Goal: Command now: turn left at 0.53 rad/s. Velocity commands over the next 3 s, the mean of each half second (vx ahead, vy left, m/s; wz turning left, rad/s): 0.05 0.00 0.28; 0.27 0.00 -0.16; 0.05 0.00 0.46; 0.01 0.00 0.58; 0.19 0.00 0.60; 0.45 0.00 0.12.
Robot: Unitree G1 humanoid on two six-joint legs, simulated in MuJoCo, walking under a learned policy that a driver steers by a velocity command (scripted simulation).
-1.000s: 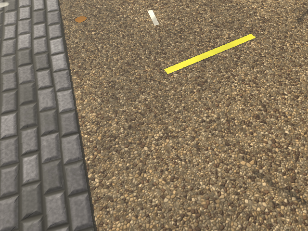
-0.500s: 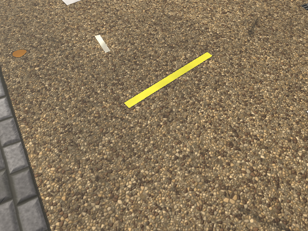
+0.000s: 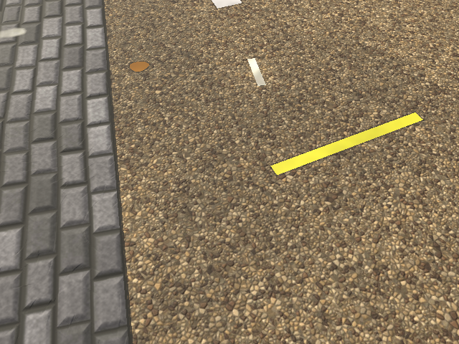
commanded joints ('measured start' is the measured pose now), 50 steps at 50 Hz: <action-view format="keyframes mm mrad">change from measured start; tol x16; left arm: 1 62 124 38 -16 6 -22 -8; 17 -12 67 9 -24 12 -20 -12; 43 354 24 -14 -37 20 -64 6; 50 139 80 7 -58 22 -57 8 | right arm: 1 97 -163 -55 -50 -8 -7 -13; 35 -200 -1 16 -100 -9 -167 16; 43 158 -249 -49 10 -45 -140 -3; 50 27 -136 -15 -2 -24 -111 -15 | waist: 1 -22 31 -152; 2 -5 347 -155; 6 -35 97 -133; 21 -32 149 -50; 26 37 -248 66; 41 -41 -122 -120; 43 -22 374 -291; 46 -17 89 -114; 50 5 126 -120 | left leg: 1 285 39 -111 -237 418 98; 2 414 325 -506 -234 837 286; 6 288 237 -406 -286 486 289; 17 120 160 -316 -314 231 264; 23 -10 123 -348 -307 -411 195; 25 -169 -69 -66 7 -260 98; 28 -424 -34 -117 306 -248 71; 40 160 -48 -27 -198 235 34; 43 543 334 -636 -316 472 307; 50 237 170 -341 -315 726 287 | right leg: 1 -78 -100 2 184 194 -63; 2 -380 52 -30 489 -383 44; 3 -424 91 141 650 -432 38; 9 -354 81 175 589 -92 34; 22 19 110 52 0 -51 -54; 27 180 -257 787 -378 -307 -355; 41 42 4 330 -55 322 -120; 43 -266 168 191 457 -279 -7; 45 -378 92 209 647 -259 7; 50 -255 69 165 435 -137 31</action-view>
